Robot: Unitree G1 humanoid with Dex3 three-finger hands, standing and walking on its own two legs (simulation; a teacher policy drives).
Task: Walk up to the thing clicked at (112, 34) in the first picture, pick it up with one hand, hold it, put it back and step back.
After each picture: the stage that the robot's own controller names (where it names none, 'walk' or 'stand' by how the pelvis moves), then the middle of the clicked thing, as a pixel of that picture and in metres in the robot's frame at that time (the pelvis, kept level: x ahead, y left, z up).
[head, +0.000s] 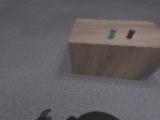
stand; (112, 33) +1.01 -0.22 -0.01
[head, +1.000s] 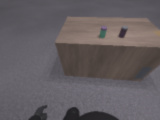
walk; (103, 32) +0.93 -0.08 +0.02
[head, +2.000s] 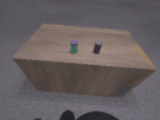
walk; (74, 46) +0.65 +0.19 +0.03
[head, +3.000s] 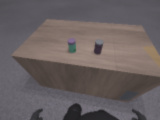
stand; (72, 45) +0.59 +0.22 +0.04
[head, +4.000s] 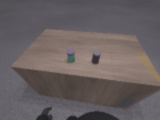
stand; (71, 56) +0.55 +0.21 -0.01
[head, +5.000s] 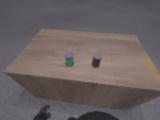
stand; (69, 59) +0.50 +0.19 -0.01
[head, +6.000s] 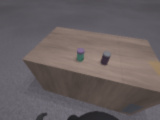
stand; (80, 55) +0.58 +0.12 +0.00
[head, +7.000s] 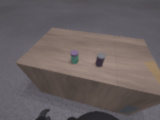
stand; (74, 57) +0.54 +0.17 -0.01
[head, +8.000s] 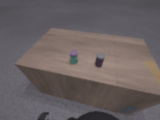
stand; (74, 57) +0.54 +0.18 -0.01
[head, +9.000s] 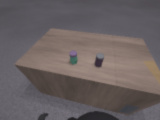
stand; (73, 57) +0.54 +0.19 -0.01
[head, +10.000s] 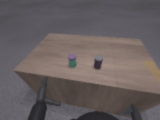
rise first; (72, 61) +0.51 +0.21 +0.00
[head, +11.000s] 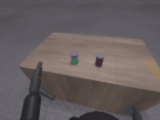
go down; (74, 58) +0.55 +0.19 +0.00
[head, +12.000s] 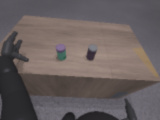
go down; (61, 52) +0.51 +0.20 +0.03
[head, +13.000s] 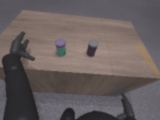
close in; (61, 48) +0.53 +0.20 +0.05
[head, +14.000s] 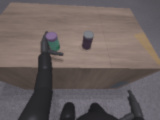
close; (53, 42) +0.54 +0.21 +0.07
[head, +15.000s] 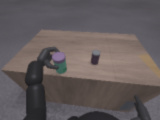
lift; (60, 63) +0.33 +0.19 +0.18
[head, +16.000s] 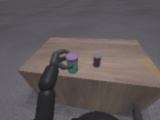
lift; (72, 63) +0.32 +0.13 +0.20
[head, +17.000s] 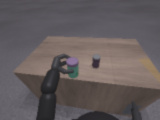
hold; (72, 68) +0.32 +0.13 +0.16
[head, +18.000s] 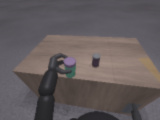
hold; (70, 67) +0.32 +0.14 +0.15
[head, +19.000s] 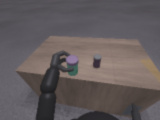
crouch; (72, 66) +0.32 +0.13 +0.17
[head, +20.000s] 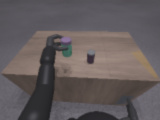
crouch; (66, 47) +0.46 +0.15 +0.18
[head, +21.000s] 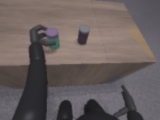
lower; (53, 39) +0.53 +0.18 +0.08
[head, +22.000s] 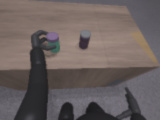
lower; (54, 43) +0.52 +0.19 +0.07
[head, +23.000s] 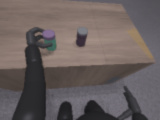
lower; (50, 41) +0.53 +0.19 +0.08
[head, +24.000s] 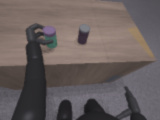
lower; (50, 37) +0.54 +0.19 +0.09
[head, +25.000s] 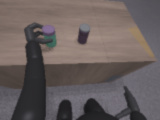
loosen; (50, 37) +0.55 +0.19 +0.09
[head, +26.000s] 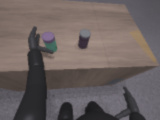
withdraw; (50, 43) +0.52 +0.20 +0.07
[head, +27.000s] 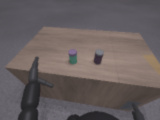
sink last; (73, 56) +0.51 +0.18 +0.03
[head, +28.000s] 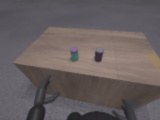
stand; (74, 54) +0.54 +0.19 +0.04
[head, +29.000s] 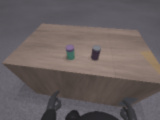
stand; (70, 52) +0.54 +0.19 +0.05
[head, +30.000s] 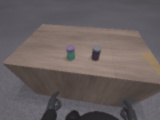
stand; (70, 53) +0.54 +0.18 +0.05
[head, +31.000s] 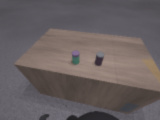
stand; (75, 57) +0.54 +0.16 +0.00
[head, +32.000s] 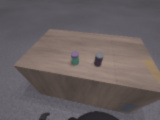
stand; (75, 58) +0.53 +0.16 -0.01
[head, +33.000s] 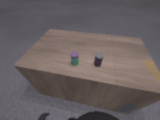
stand; (74, 58) +0.53 +0.17 -0.01
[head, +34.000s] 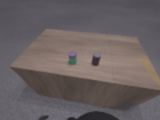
walk; (72, 58) +0.53 +0.18 -0.01
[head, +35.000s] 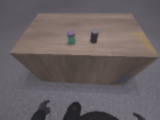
walk; (71, 38) +0.68 +0.20 +0.02
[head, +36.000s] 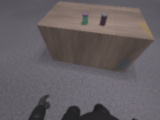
walk; (85, 18) +1.02 +0.14 +0.02
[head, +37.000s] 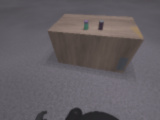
stand; (86, 25) +1.19 +0.17 +0.01
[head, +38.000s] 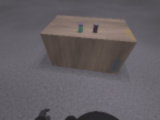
stand; (80, 27) +1.14 +0.17 -0.01
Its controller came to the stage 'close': yes
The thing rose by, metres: 0.19
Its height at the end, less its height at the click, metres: +0.00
